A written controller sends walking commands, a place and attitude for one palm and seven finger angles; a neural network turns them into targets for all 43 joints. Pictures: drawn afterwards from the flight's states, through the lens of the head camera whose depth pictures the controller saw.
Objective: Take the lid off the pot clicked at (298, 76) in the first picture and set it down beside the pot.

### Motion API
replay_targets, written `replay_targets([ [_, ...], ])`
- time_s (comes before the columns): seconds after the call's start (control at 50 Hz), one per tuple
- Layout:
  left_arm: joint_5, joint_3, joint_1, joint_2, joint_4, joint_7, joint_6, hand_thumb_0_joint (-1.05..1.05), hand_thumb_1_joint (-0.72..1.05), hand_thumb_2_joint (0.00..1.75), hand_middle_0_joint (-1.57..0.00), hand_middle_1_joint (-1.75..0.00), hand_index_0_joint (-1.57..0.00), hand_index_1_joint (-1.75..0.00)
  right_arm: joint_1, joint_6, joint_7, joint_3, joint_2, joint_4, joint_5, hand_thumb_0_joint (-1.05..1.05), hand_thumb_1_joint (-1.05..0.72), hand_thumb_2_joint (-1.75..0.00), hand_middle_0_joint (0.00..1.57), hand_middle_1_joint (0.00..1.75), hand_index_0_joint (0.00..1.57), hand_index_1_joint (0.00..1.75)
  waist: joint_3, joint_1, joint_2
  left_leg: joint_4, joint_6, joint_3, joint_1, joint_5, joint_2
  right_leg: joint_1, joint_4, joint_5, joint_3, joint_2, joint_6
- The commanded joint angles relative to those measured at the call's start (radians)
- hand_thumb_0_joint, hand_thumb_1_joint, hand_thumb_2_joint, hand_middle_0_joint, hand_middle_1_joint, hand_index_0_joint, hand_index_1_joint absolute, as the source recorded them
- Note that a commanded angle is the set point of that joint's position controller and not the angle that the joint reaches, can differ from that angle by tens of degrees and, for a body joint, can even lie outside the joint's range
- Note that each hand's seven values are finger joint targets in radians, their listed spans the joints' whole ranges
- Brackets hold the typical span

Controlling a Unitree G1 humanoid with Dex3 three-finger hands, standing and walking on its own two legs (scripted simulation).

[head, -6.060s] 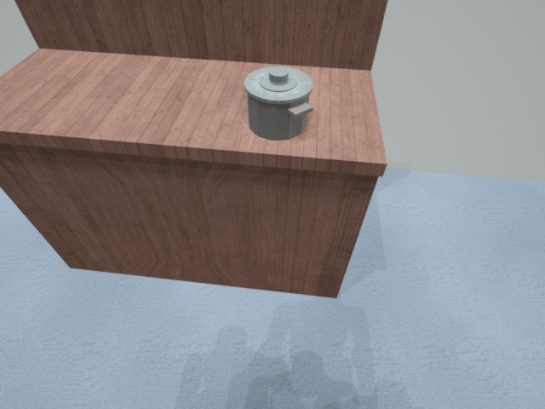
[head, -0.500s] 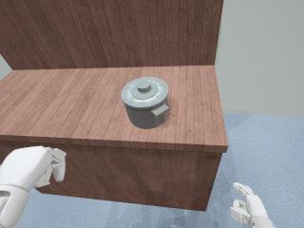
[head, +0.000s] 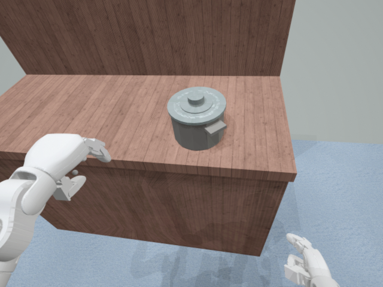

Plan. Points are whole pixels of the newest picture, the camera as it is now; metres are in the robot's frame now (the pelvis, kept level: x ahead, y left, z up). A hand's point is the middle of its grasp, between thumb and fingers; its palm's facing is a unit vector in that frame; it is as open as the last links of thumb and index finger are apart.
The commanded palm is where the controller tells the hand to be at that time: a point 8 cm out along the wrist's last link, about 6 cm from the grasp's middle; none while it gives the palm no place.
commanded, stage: reach forward and open the fingers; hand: left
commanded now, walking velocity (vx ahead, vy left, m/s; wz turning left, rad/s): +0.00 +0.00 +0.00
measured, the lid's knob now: (195, 97) +0.55 +0.06 +0.11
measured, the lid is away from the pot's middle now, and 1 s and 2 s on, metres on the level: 0.00 0.00 0.00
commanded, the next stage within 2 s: move the open hand above the knob in 0.30 s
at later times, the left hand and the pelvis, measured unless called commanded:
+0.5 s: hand (75, 147) +0.31 +0.25 +0.18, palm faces -0.05 -0.05 -1.00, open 10.0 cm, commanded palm +0.28 +0.24 +0.24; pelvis -0.01 +0.01 +0.00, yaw +0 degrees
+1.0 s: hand (124, 120) +0.39 +0.19 +0.17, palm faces -0.17 -0.04 -0.98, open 10.0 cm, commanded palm +0.37 +0.18 +0.24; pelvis +0.01 -0.01 +0.00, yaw +0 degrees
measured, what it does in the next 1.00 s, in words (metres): stands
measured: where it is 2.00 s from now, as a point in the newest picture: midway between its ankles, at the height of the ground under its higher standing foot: outside the picture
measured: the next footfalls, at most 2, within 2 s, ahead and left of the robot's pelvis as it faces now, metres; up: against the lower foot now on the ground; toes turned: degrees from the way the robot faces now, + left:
none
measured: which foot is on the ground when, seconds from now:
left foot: down 0.00-1.00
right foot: down 0.00-1.00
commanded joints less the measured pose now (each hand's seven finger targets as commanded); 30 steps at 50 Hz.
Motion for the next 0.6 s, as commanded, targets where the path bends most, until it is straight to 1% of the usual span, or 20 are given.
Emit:
replay_targets([
  [0.0,0.01,0.167,-0.332,0.266,-0.162,0.037,0.007,0.0,-0.32,1.5,-0.84,-0.08,-0.84,-0.08,-0.18,-0.067,-0.003,-0.035,-0.1,-0.181,-0.003,0.0,-0.9,-0.9,0.2,0.3,0.2,0.3,-0.224,0.011,-0.013,-0.087,0.004,-0.04,0.202,-0.043,-0.013,-0.097,-0.085,0.012,-0.012,0.045,-0.03],
  [0.02,0.015,0.174,-0.328,0.266,-0.176,0.042,0.011,0.0,-0.32,1.5,-0.84,-0.08,-0.84,-0.08,-0.184,-0.075,0.003,-0.034,-0.099,-0.189,-0.003,0.0,-0.9,-0.9,0.2,0.3,0.2,0.3,-0.241,0.005,0.011,-0.076,0.004,-0.049,0.218,-0.041,-0.011,-0.101,-0.068,0.01,-0.011,0.053,-0.035],
  [0.04,0.027,0.152,-0.334,0.252,-0.116,0.028,0.021,0.0,-0.32,1.5,-0.84,-0.08,-0.84,-0.08,-0.179,-0.07,0.0,-0.029,-0.096,-0.176,-0.011,0.0,-0.9,-0.9,0.2,0.3,0.2,0.3,-0.243,0.01,-0.024,-0.087,0.003,-0.042,0.206,-0.033,-0.014,-0.094,-0.076,0.022,-0.015,0.05,-0.035],
  [0.08,0.021,0.149,-0.387,0.253,-0.092,0.026,0.031,0.0,-0.33,1.51,-0.84,-0.08,-0.84,-0.08,-0.177,-0.063,-0.001,-0.032,-0.105,-0.168,-0.009,0.0,-0.9,-0.9,0.2,0.3,0.2,0.3,-0.192,0.005,-0.029,-0.105,-0.001,-0.054,0.184,-0.077,-0.006,-0.115,-0.079,-0.001,-0.018,0.052,-0.034],
  [0.12,0.015,0.141,-0.412,0.236,-0.086,0.026,0.04,0.0,-0.33,1.51,-0.85,-0.08,-0.85,-0.08,-0.178,-0.07,0.001,-0.031,-0.104,-0.178,0.0,0.0,-0.9,-0.9,0.2,0.3,0.2,0.3,-0.195,-0.003,-0.009,-0.098,0.0,-0.059,0.191,-0.11,-0.009,-0.132,-0.067,-0.029,-0.017,0.057,-0.036],
  [0.14,0.033,0.118,-0.454,0.235,-0.074,0.015,0.041,0.0,-0.33,1.52,-0.85,-0.08,-0.85,-0.08,-0.18,-0.068,0.001,-0.023,-0.101,-0.167,-0.006,0.0,-0.9,-0.9,0.2,0.3,0.2,0.3,-0.215,0.003,-0.027,-0.12,-0.004,-0.065,0.191,-0.12,-0.005,-0.121,-0.066,-0.025,-0.022,0.053,-0.037],
  [0.16,0.025,0.136,-0.46,0.251,-0.1,0.018,0.039,0.0,-0.33,1.52,-0.85,-0.08,-0.85,-0.08,-0.18,-0.073,-0.002,-0.031,-0.101,-0.171,-0.003,0.0,-0.9,-0.9,0.2,0.3,0.2,0.3,-0.229,0.012,-0.036,-0.114,-0.002,-0.064,0.197,-0.115,-0.003,-0.113,-0.066,-0.026,-0.014,0.05,-0.035],
  [0.2,0.028,0.128,-0.484,0.25,-0.101,0.014,0.043,0.0,-0.33,1.53,-0.85,-0.08,-0.85,-0.08,-0.187,-0.074,-0.002,-0.026,-0.103,-0.169,-0.006,0.0,-0.9,-0.9,0.2,0.3,0.2,0.3,-0.235,0.012,-0.019,-0.112,-0.004,-0.065,0.198,-0.104,-0.005,-0.113,-0.064,-0.018,-0.012,0.048,-0.036],
  [0.22,0.023,0.124,-0.485,0.233,-0.103,0.016,0.046,0.0,-0.33,1.53,-0.85,-0.08,-0.85,-0.08,-0.181,-0.078,0.003,-0.027,-0.103,-0.175,-0.004,0.0,-0.9,-0.9,0.2,0.3,0.2,0.3,-0.24,0.0,0.006,-0.099,-0.003,-0.07,0.211,-0.101,-0.006,-0.12,-0.053,-0.017,-0.015,0.056,-0.04],
  [0.24,0.041,0.111,-0.504,0.236,-0.046,0.005,0.056,0.0,-0.34,1.53,-0.85,-0.08,-0.85,-0.08,-0.179,-0.074,0.001,-0.019,-0.102,-0.161,-0.01,0.0,-0.9,-0.9,0.2,0.3,0.2,0.3,-0.235,0.006,-0.022,-0.113,-0.005,-0.067,0.197,-0.11,-0.006,-0.122,-0.059,-0.018,-0.019,0.052,-0.04],
  [0.28,0.034,0.122,-0.536,0.252,-0.037,0.003,0.062,0.0,-0.34,1.54,-0.85,-0.08,-0.85,-0.08,-0.179,-0.068,-0.005,-0.023,-0.11,-0.158,-0.01,0.0,-0.9,-0.9,0.2,0.3,0.2,0.3,-0.205,0.007,-0.054,-0.112,-0.002,-0.061,0.18,-0.123,-0.007,-0.13,-0.069,-0.03,-0.014,0.053,-0.037],
  [0.32,0.03,0.117,-0.566,0.241,-0.039,0.002,0.067,0.0,-0.34,1.55,-0.85,-0.08,-0.85,-0.08,-0.18,-0.074,-0.005,-0.021,-0.108,-0.163,-0.004,0.0,-0.9,-0.9,0.2,0.3,0.2,0.3,-0.218,-0.003,-0.015,-0.096,-0.002,-0.063,0.194,-0.125,-0.011,-0.14,-0.059,-0.038,-0.013,0.056,-0.039],
  [0.34,0.045,0.09,-0.587,0.229,-0.005,-0.011,0.072,0.0,-0.34,1.55,-0.85,-0.08,-0.85,-0.08,-0.18,-0.072,-0.006,-0.014,-0.104,-0.156,-0.009,0.0,-0.9,-0.9,0.2,0.3,0.2,0.3,-0.226,0.003,-0.052,-0.111,-0.004,-0.06,0.182,-0.135,-0.011,-0.132,-0.061,-0.041,-0.018,0.051,-0.038],
  [0.38,0.038,0.102,-0.607,0.247,-0.028,-0.014,0.071,0.0,-0.34,1.56,-0.85,-0.08,-0.85,-0.08,-0.18,-0.073,-0.01,-0.019,-0.111,-0.157,-0.01,0.0,-0.9,-0.9,0.2,0.3,0.2,0.3,-0.236,0.008,-0.045,-0.102,-0.001,-0.054,0.185,-0.118,-0.015,-0.122,-0.064,-0.032,-0.01,0.051,-0.037],
  [0.4,0.034,0.076,-0.651,0.227,-0.044,-0.016,0.075,0.0,-0.34,1.56,-0.85,-0.08,-0.85,-0.08,-0.189,-0.076,-0.011,-0.015,-0.107,-0.158,-0.005,0.0,-0.9,-0.9,0.2,0.3,0.2,0.3,-0.241,0.003,-0.025,-0.103,-0.004,-0.058,0.195,-0.114,-0.015,-0.127,-0.058,-0.026,-0.012,0.049,-0.037],
  [0.42,0.029,0.032,-0.675,0.17,-0.044,-0.017,0.08,0.0,-0.34,1.56,-0.85,-0.08,-0.85,-0.08,-0.19,-0.083,-0.008,-0.016,-0.102,-0.162,0.0,0.0,-0.9,-0.9,0.2,0.3,0.2,0.3,-0.24,-0.017,-0.011,-0.088,-0.003,-0.064,0.211,-0.12,-0.015,-0.15,-0.051,-0.025,-0.013,0.055,-0.039],
  [0.48,0.051,0.011,-0.721,0.17,0.031,-0.021,0.099,0.0,-0.34,1.56,-0.85,-0.08,-0.85,-0.08,-0.172,-0.077,-0.015,-0.015,-0.11,-0.139,-0.006,0.0,-0.9,-0.9,0.2,0.3,0.2,0.3,-0.224,-0.009,-0.058,-0.102,-0.004,-0.061,0.189,-0.141,-0.016,-0.152,-0.057,-0.035,-0.015,0.053,-0.039],
  [0.52,0.054,0.018,-0.771,0.18,-0.007,-0.015,0.101,0.0,-0.34,1.56,-0.85,-0.08,-0.85,-0.08,-0.18,-0.082,-0.011,-0.014,-0.11,-0.144,-0.004,0.0,-0.9,-0.9,0.2,0.3,0.2,0.3,-0.253,-0.012,-0.008,-0.084,-0.004,-0.061,0.212,-0.112,-0.019,-0.146,-0.05,-0.02,-0.011,0.055,-0.046],
  [0.54,0.075,-0.009,-0.799,0.167,0.029,-0.023,0.109,0.0,-0.34,1.56,-0.85,-0.08,-0.85,-0.08,-0.18,-0.082,-0.01,-0.006,-0.104,-0.135,-0.008,0.0,-0.9,-0.9,0.2,0.3,0.2,0.3,-0.285,-0.005,-0.038,-0.087,-0.003,-0.056,0.215,-0.09,-0.024,-0.132,-0.051,-0.011,-0.013,0.05,-0.046],
  [0.58,0.084,-0.022,-0.848,0.164,0.081,-0.02,0.122,0.0,-0.34,1.56,-0.85,-0.08,-0.85,-0.08,-0.171,-0.072,-0.016,-0.009,-0.112,-0.123,-0.009,0.0,-0.9,-0.9,0.2,0.3,0.2,0.3,-0.252,-0.013,-0.055,-0.089,-0.005,-0.052,0.197,-0.104,-0.02,-0.152,-0.053,-0.02,-0.013,0.051,-0.043],
])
